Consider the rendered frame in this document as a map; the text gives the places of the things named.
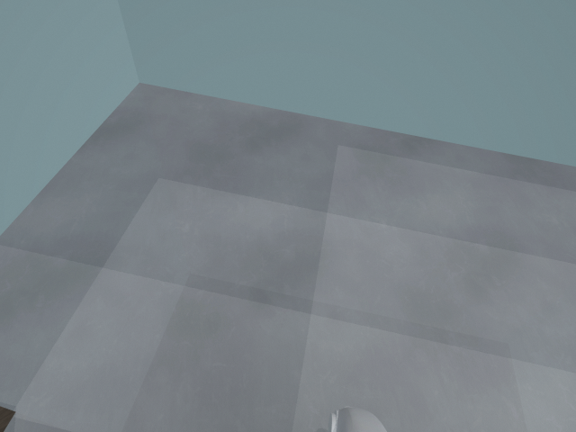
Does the robot right thigh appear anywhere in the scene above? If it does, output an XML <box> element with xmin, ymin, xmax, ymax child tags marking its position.
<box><xmin>328</xmin><ymin>407</ymin><xmax>387</xmax><ymax>432</ymax></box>

